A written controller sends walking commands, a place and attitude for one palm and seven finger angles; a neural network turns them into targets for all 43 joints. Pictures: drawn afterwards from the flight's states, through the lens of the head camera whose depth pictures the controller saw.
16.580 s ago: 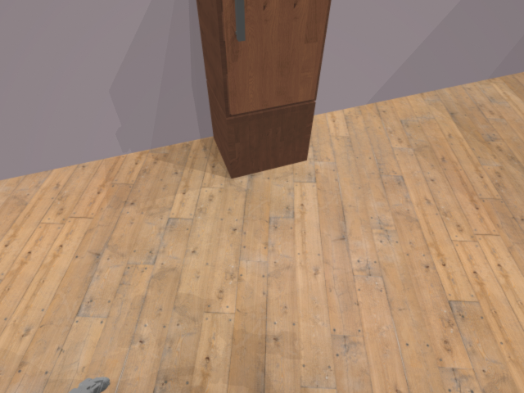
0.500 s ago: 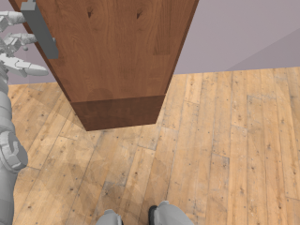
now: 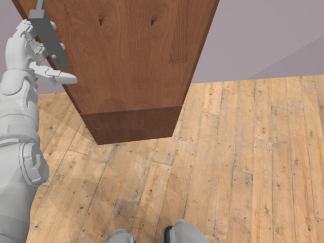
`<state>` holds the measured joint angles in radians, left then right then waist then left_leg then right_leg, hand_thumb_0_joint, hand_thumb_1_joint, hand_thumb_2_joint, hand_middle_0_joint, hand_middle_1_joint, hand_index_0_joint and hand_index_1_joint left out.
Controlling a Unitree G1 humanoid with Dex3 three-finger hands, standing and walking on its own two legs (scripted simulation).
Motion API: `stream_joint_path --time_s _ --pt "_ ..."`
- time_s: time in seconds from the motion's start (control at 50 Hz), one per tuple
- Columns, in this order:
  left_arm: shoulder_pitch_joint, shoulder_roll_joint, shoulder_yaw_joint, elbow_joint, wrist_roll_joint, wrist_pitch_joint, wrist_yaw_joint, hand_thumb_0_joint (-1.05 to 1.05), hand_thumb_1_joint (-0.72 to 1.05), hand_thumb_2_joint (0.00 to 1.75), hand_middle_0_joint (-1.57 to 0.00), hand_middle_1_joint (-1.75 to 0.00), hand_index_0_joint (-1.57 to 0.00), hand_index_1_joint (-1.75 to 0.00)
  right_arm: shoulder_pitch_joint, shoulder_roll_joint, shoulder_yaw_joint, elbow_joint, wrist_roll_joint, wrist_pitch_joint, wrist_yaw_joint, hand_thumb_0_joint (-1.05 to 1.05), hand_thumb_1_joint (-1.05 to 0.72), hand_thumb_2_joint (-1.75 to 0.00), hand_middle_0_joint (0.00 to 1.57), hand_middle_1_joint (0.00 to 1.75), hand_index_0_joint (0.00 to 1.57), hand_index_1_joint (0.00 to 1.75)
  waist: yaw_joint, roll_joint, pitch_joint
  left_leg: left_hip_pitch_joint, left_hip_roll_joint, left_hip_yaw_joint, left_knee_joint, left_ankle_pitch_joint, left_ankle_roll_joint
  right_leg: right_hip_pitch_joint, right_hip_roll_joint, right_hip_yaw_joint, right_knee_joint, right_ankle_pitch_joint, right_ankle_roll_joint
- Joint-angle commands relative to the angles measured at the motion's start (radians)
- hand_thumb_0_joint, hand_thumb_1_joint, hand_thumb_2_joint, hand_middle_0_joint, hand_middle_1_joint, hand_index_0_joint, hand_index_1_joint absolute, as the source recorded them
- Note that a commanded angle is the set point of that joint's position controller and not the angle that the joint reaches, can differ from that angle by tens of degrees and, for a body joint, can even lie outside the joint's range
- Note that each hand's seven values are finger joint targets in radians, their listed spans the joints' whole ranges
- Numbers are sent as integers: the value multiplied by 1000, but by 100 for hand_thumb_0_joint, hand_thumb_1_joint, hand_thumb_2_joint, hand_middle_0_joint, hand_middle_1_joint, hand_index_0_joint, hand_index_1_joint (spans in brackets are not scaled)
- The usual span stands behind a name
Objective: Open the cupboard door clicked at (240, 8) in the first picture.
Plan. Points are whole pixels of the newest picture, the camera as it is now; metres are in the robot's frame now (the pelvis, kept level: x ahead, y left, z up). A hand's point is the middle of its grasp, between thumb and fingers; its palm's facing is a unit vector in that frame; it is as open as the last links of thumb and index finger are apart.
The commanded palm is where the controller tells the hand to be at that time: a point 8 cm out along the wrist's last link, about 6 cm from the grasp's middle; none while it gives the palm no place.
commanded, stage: slide the fingers in behind the handle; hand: left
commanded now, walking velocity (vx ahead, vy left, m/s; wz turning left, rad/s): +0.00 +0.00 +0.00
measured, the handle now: (52, 36) +0.59 +0.20 +0.11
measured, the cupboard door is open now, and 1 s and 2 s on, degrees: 0 0 8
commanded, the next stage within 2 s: close the thumb around the handle in 0.68 s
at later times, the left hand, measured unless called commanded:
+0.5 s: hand (61, 57) +0.53 +0.18 +0.10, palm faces +0.06 -1.00 -0.02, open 14.0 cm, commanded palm +0.50 +0.22 +0.10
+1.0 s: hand (58, 57) +0.52 +0.19 +0.10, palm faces +0.05 -1.00 -0.01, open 12.6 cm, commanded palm +0.50 +0.23 +0.10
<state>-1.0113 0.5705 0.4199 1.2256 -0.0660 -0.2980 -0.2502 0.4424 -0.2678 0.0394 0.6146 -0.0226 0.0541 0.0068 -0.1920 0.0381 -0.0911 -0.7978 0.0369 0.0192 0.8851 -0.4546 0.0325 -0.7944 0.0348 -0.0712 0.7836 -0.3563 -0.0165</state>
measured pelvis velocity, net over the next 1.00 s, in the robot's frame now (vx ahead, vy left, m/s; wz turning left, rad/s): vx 0.00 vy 0.00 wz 0.00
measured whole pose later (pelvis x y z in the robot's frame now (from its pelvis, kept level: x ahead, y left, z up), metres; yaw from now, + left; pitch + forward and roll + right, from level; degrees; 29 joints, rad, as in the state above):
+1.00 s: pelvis +0.00 +0.00 +0.00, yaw +0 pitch +20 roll -3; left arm -0.99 0.54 0.41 1.21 -0.06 -0.32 -0.20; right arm 0.45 -0.27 0.03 0.62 -0.02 0.04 0.01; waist -0.19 0.04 -0.09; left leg -0.78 0.04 0.03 0.87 -0.45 0.03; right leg -0.78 0.04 -0.06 0.78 -0.35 -0.02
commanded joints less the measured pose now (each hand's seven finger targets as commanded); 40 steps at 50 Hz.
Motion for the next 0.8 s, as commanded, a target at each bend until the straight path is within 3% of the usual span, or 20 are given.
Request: stream_joint_path --time_s 0.0,0.1,0.12,0.14,0.18,0.24,0.26,0.3,0.38,0.4,0.42,0.46,0.5,0.52,0.56,0.6,0.66,0.7,0.72,0.78 --pt "-471 220 9 -265 -14 -90 26 0 -50 30 -30 -120 -30 -120 202 -181 -69 -34 -2 -7 -9 0 -90 -90 20 30 20 30 -13 136 -495 383 -3 -87 -52 621 -13 201 27 33 -26 437 -5" --pt "-399 218 28 -260 -10 -85 46 0 -50 30 -30 -120 -30 -120 205 -180 -73 -40 -1 -2 -1 0 -90 -90 20 30 20 30 9 110 -504 354 -7 -73 -61 628 -9 260 26 36 -25 483 -7" --pt "-405 212 24 -267 -10 -82 47 0 -50 30 -30 -120 -30 -120 198 -178 -74 -37 0 -2 0 0 -90 -90 20 30 20 30 8 135 -503 353 -9 -66 -61 622 -10 258 24 40 -28 488 -4" --pt "-396 233 38 -256 -4 -78 50 0 -50 30 -30 -120 -30 -120 202 -179 -74 -34 0 0 1 0 -90 -90 20 30 20 30 14 116 -491 344 -8 -70 -65 611 -11 260 24 37 -27 476 -5" --pt "-398 189 5 -249 -6 -69 53 0 -50 30 -30 -120 -30 -120 196 -176 -73 -39 2 1 1 0 -90 -90 20 30 20 30 1 86 -450 309 -13 -58 -74 561 -3 270 24 41 -39 471 -1" --pt "-426 186 3 -281 -4 -86 62 0 -50 30 -30 -120 -30 -120 194 -174 -77 -37 2 -2 0 0 -90 -90 20 30 20 30 3 111 -471 345 -12 -65 -73 576 -7 256 24 40 -37 463 -4" --pt "-424 153 -18 -267 -6 -87 63 0 -50 30 -30 -120 -30 -120 191 -172 -77 -35 2 -5 1 0 -90 -90 20 30 20 30 -5 110 -457 348 -13 -61 -71 556 -6 240 25 41 -42 448 -2" --pt "-455 189 8 -268 -6 -102 72 0 -50 30 -30 -120 -30 -120 198 -176 -76 -26 0 -9 -3 0 -90 -90 20 30 20 30 -6 98 -450 340 -13 -67 -74 544 -5 244 24 40 -40 437 -5" --pt "-469 156 -29 -230 5 -101 67 0 -50 30 -30 -120 -30 -120 194 -174 -73 -16 0 -17 -3 0 -90 -90 20 30 20 30 -20 96 -443 323 -19 -63 -74 496 -3 235 21 46 -45 416 -1" --pt "-472 190 -2 -229 6 -105 67 0 -50 30 -30 -120 -30 -120 198 -178 -75 -16 -1 -18 -7 0 -90 -90 20 30 20 30 -15 88 -456 321 -19 -62 -69 502 0 247 20 50 -41 428 -3" --pt "-478 196 -5 -227 7 -104 66 0 -50 30 -30 -120 -30 -120 195 -178 -72 -15 0 -19 -7 0 -90 -90 20 30 20 30 -16 118 -464 322 -21 -62 -71 500 -2 245 19 52 -41 427 -2" --pt "-483 199 -7 -223 7 -103 59 0 -50 30 -30 -120 -30 -120 193 -178 -70 -18 0 -20 -9 0 -90 -90 20 30 20 30 -17 100 -469 306 -23 -61 -72 486 0 263 18 54 -40 430 -1" --pt "-464 240 32 -235 1 -109 54 0 -50 30 -30 -120 -30 -120 195 -183 -72 -24 1 -21 -12 0 -90 -90 20 30 20 30 -2 93 -497 306 -24 -59 -68 505 2 292 18 57 -36 459 -5" --pt "-455 209 6 -223 -2 -107 48 0 -50 30 -30 -120 -30 -120 187 -177 -69 -27 3 -21 -12 0 -90 -90 20 30 20 30 -3 113 -495 307 -26 -56 -71 496 -1 285 18 56 -36 450 -3" --pt "-460 193 -4 -214 -6 -103 43 0 -50 30 -30 -120 -30 -120 186 -179 -70 -24 2 -22 -12 0 -90 -90 20 30 20 30 -12 97 -465 305 -22 -57 -72 484 0 265 19 53 -43 435 -1" --pt "-440 225 25 -205 -8 -102 44 0 -50 30 -30 -120 -30 -120 192 -183 -70 -28 2 -20 -13 0 -90 -90 20 30 20 30 -2 79 -470 289 -24 -58 -72 490 3 288 20 54 -39 448 -6" --pt "-453 215 10 -212 -9 -96 41 0 -50 30 -30 -120 -30 -120 187 -182 -70 -26 4 -21 -14 0 -90 -90 20 30 20 30 -10 87 -452 283 -23 -53 -74 468 3 274 18 56 -46 433 -1" --pt "-443 252 40 -233 -9 -103 42 0 -50 30 -30 -120 -30 -120 192 -186 -70 -32 2 -20 -15 0 -90 -90 20 30 20 30 3 93 -489 293 -24 -54 -71 495 3 299 19 58 -37 460 -5" --pt "-438 239 30 -240 -10 -105 40 0 -50 30 -30 -120 -30 -120 186 -182 -70 -35 4 -20 -13 0 -90 -90 20 30 20 30 6 116 -498 300 -25 -54 -74 494 0 296 18 58 -38 456 -3" --pt "-419 228 22 -206 -12 -93 38 0 -44 32 -30 -121 -30 -121 180 -183 -68 -35 5 -19 -14 0 -90 -90 20 30 20 30 -2 79 -435 262 -22 -48 -78 451 4 280 19 57 -48 423 0"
